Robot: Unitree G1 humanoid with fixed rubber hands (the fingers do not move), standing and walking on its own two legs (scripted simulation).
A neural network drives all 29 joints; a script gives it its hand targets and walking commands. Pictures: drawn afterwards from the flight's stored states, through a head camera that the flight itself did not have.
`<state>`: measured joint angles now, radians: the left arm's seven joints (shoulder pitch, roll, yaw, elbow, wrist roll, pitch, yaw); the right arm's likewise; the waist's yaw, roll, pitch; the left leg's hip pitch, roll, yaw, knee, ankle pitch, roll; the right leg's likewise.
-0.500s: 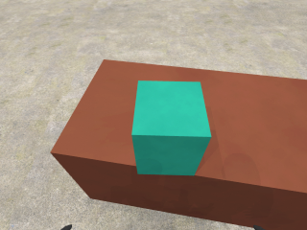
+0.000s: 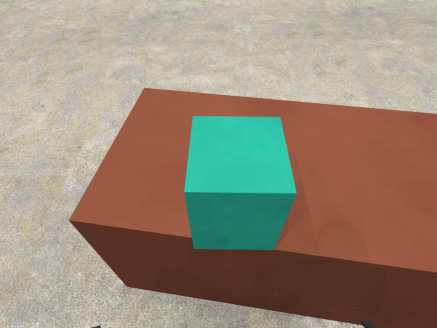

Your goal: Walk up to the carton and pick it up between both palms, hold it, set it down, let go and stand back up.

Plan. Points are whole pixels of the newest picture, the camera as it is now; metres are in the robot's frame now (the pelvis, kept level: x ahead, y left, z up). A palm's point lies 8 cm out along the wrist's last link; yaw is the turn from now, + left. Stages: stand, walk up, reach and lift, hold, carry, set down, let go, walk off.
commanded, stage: walk up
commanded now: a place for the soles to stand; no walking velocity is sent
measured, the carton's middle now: (235, 185) +0.43 -0.03 -0.04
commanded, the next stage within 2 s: none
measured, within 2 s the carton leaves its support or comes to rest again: neither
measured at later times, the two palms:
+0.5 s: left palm out of the picture +0.09 +0.28 -0.12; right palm out of the picture +0.09 -0.30 -0.11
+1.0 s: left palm out of the picture +0.11 +0.28 -0.13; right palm out of the picture +0.07 -0.30 -0.10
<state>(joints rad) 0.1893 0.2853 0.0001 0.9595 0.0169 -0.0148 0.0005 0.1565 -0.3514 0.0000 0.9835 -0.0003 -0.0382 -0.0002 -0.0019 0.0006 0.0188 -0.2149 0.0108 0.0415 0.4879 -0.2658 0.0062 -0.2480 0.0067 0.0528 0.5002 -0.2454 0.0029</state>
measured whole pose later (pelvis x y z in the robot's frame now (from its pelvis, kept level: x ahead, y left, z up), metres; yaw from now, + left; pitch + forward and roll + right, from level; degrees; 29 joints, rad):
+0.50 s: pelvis +0.01 +0.00 +0.00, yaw -2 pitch -1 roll +0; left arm 0.21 0.31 0.00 0.96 0.02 0.00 0.00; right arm 0.15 -0.36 0.00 0.97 0.00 -0.03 -0.01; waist -0.01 0.00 0.02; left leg -0.21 0.02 0.07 0.54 -0.31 0.01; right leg -0.28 0.03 0.07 0.63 -0.32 -0.01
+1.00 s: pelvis +0.01 +0.01 -0.01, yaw -5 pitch -2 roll -1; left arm 0.21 0.32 0.00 0.96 0.02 -0.01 0.00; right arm 0.16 -0.36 0.00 0.95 0.00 -0.03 -0.01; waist -0.02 0.01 0.04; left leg -0.21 0.04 0.09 0.58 -0.33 0.03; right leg -0.28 0.04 0.07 0.68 -0.36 -0.01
